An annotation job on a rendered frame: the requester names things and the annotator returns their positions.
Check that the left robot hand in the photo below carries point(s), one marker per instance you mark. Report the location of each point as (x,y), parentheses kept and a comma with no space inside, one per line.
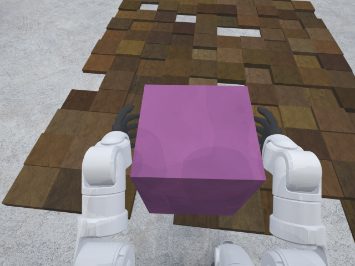
(122,119)

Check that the left robot forearm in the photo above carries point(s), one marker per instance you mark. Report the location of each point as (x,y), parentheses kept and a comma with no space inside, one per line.
(103,188)

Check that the right robot thigh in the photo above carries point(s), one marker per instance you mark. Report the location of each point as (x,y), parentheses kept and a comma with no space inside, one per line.
(231,255)

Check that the carton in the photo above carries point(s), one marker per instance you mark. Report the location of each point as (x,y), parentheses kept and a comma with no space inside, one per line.
(196,150)

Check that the right robot hand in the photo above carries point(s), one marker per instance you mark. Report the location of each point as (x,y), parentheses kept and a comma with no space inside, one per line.
(270,125)

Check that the right robot forearm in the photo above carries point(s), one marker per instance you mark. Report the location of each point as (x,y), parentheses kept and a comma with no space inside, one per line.
(297,190)

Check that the robot left upper arm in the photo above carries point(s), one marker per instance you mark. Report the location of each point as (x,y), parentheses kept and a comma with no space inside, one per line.
(106,254)

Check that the robot right upper arm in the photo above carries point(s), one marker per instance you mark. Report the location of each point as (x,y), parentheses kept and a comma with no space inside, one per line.
(291,257)

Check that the right robot shin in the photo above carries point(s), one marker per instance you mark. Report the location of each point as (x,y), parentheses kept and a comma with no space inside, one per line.
(227,241)

